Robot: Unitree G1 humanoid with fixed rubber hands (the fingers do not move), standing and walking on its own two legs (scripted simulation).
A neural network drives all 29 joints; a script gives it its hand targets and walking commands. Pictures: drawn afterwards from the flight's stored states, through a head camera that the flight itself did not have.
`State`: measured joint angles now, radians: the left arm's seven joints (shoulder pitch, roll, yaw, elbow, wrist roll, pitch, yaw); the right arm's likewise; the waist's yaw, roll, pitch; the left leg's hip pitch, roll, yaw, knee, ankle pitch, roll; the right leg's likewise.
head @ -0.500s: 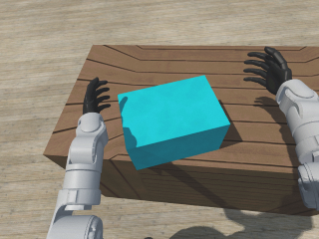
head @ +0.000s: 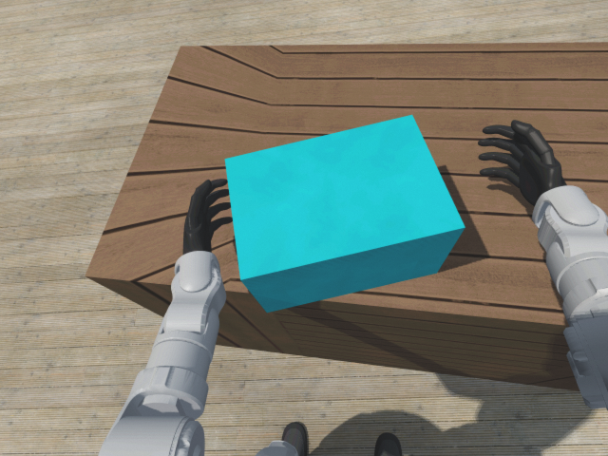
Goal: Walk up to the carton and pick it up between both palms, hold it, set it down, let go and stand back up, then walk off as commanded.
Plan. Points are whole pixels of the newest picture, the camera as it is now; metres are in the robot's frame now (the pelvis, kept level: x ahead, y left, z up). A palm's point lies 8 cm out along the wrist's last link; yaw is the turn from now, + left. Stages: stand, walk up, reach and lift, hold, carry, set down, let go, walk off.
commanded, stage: reach and lift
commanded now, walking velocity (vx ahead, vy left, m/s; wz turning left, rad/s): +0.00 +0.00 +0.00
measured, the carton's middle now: (335, 218) +0.43 +0.04 -0.02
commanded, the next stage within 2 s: none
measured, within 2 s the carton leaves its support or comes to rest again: neither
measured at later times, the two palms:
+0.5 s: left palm (210, 249) +0.37 +0.21 -0.01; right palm (504, 184) +0.49 -0.19 +0.00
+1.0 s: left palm (217, 257) +0.36 +0.19 -0.01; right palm (477, 187) +0.48 -0.15 +0.00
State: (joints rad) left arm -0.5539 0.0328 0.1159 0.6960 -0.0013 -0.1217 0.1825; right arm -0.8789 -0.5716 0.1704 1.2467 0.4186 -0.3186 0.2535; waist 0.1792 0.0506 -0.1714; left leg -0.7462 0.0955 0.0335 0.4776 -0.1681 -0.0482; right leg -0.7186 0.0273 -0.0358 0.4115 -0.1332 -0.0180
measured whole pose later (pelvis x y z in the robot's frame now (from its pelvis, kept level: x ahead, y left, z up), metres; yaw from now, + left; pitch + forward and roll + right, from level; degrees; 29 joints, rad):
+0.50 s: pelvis +0.00 +0.00 -0.01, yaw +0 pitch +31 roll -1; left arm -0.53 -0.02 0.15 0.71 -0.01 -0.26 0.18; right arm -0.90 -0.50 0.09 1.27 0.32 -0.43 0.23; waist 0.20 0.05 -0.22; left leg -0.87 0.10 0.03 0.48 -0.16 -0.05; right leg -0.84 0.03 -0.04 0.41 -0.12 -0.02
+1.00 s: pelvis +0.00 +0.00 -0.01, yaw +0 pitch +31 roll -1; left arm -0.53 -0.09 0.19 0.71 -0.01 -0.25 0.21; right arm -0.94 -0.38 -0.02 1.30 0.16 -0.42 0.17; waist 0.20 0.05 -0.23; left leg -0.86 0.10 0.03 0.48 -0.15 -0.05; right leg -0.84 0.03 -0.03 0.41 -0.11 -0.02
